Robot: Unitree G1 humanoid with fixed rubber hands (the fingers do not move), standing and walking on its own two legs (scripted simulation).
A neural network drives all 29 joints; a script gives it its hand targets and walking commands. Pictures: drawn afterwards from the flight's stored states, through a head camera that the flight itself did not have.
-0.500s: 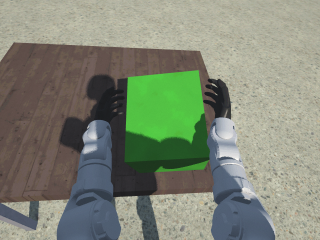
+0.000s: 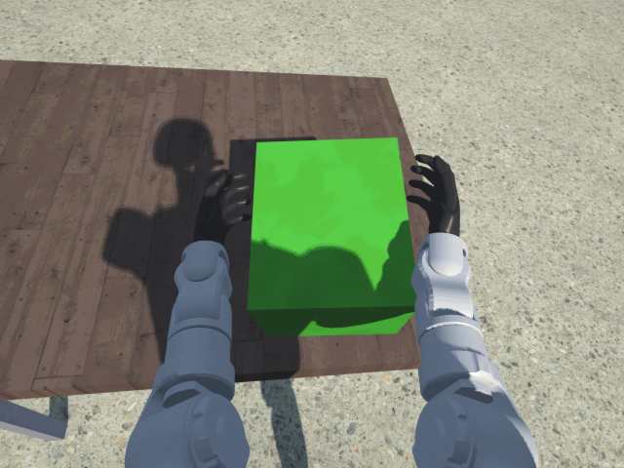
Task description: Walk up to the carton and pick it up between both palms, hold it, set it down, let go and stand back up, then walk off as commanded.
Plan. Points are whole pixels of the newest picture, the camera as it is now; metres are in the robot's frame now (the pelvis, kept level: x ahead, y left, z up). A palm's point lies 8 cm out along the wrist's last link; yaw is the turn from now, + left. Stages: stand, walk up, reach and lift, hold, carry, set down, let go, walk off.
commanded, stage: set down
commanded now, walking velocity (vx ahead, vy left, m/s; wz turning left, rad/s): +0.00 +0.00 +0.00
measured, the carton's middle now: (329, 241) +0.45 -0.04 -0.02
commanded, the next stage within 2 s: none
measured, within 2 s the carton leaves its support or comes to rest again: rests again in 1.44 s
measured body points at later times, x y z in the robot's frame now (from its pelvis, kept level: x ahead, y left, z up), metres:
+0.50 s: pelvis -0.02 +0.00 +0.00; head +0.08 +0.01 +0.44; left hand +0.41 +0.13 +0.02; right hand +0.39 -0.17 +0.04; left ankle -0.03 +0.12 -0.75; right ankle -0.07 -0.10 -0.75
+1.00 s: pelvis -0.03 +0.00 +0.00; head +0.07 +0.02 +0.43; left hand +0.41 +0.13 +0.02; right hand +0.38 -0.16 +0.04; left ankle -0.03 +0.12 -0.75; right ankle -0.07 -0.10 -0.75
